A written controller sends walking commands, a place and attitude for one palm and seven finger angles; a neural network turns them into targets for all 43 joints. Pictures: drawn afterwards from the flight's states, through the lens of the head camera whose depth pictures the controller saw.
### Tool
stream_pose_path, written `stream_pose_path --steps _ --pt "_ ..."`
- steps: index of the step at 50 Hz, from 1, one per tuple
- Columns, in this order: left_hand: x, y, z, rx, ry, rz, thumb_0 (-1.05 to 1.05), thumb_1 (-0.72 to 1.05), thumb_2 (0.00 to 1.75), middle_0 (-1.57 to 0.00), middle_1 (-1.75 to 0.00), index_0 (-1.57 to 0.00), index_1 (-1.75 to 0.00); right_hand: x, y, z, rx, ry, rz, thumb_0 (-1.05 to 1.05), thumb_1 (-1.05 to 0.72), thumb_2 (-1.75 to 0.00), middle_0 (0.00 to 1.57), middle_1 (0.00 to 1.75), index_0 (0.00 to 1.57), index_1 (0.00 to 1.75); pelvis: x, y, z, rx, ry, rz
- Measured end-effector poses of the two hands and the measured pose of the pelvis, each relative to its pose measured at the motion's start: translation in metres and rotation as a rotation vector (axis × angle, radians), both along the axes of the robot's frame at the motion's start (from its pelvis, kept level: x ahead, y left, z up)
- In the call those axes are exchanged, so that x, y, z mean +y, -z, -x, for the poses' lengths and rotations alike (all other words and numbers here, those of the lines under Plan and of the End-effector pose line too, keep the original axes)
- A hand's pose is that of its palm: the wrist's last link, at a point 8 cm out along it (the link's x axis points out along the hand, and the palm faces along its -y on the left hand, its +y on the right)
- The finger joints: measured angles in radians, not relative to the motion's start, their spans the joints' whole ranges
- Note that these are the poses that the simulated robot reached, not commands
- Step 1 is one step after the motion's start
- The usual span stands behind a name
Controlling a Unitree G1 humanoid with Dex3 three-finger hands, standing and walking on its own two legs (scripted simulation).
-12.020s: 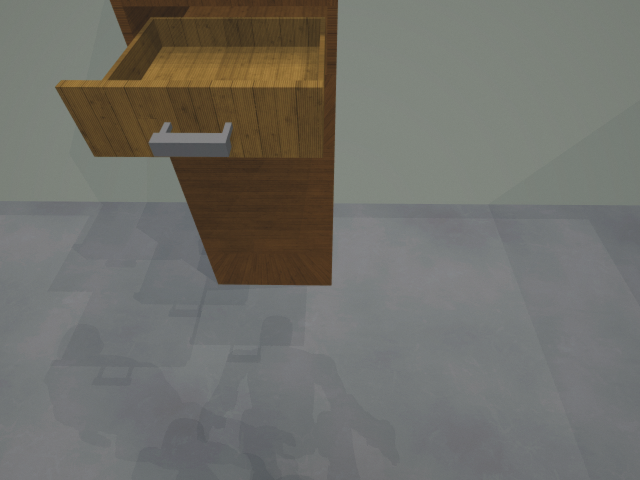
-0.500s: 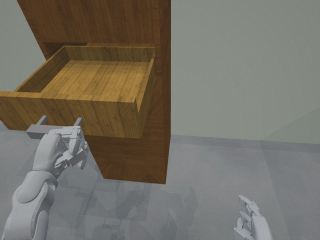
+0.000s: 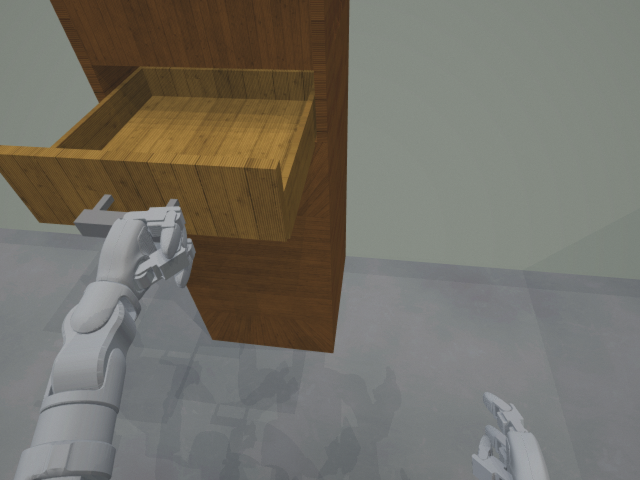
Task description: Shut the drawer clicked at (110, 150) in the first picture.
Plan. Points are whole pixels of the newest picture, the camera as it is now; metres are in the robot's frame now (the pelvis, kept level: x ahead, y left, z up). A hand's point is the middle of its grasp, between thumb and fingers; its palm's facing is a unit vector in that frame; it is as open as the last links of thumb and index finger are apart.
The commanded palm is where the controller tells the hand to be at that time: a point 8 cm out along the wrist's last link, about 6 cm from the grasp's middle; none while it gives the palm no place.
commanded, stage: push the drawer shut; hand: left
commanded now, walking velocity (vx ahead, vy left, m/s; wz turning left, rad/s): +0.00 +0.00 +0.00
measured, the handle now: (131, 214) +0.39 +0.29 +0.14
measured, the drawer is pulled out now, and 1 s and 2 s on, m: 0.27 0.14 0.03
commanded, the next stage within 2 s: none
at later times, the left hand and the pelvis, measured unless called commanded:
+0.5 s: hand (204, 212) +0.40 +0.20 +0.14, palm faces -0.03 -1.00 -0.04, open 3.3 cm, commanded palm +0.39 +0.25 +0.14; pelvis +0.01 +0.01 +0.00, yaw -1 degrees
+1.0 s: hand (217, 185) +0.45 +0.19 +0.14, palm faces -0.04 -1.00 -0.03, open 3.3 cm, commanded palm +0.45 +0.25 +0.14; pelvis +0.01 +0.01 -0.01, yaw -2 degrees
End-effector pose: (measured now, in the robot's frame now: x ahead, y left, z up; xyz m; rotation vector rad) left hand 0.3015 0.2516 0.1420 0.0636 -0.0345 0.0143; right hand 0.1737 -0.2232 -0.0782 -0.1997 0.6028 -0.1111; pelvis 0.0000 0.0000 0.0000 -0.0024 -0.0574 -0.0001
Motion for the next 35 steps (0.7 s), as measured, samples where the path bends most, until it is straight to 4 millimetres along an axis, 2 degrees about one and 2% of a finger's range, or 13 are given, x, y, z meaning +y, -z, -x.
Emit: stream_pose_path --steps 8,17,26,35 --pt "0.0 -0.001 -0.028 0.023 0.022 0.003 0.02 0.9 0.9 -1.4 -1.6 -1.4 -1.6 -0.008 0.005 0.011 0.037 0.03 0.007 0.02 -0.9 -0.9 0.2 0.3 0.21 0.3 -0.001 0.001 0.001 0.019 0.004 0.003" --pt "0.0 -0.002 -0.058 0.029 0.041 0.015 0.02 0.9 0.9 -1.4 -1.6 -1.4 -1.6 -0.017 0.014 0.034 0.113 0.074 0.016 0.02 -0.9 -0.9 0.2 0.3 0.21 0.3 0.003 0.002 -0.002 0.049 0.017 0.003" --pt "-0.001 -0.001 -0.079 0.02 0.049 0.021 0.02 0.9 0.9 -1.4 -1.6 -1.4 -1.6 -0.018 0.019 0.052 0.178 0.099 0.023 0.02 -0.9 -0.9 0.2 0.3 0.21 0.3 0.008 0.002 -0.007 0.072 0.024 0.002" --pt "-0.002 -0.001 -0.096 0.025 0.05 0.027 0.02 0.9 0.9 -1.4 -1.6 -1.4 -1.6 -0.014 0.02 0.058 0.203 0.103 0.021 0.02 -0.9 -0.9 0.2 0.3 0.21 0.3 0.011 0.002 -0.01 0.09 0.027 0.003"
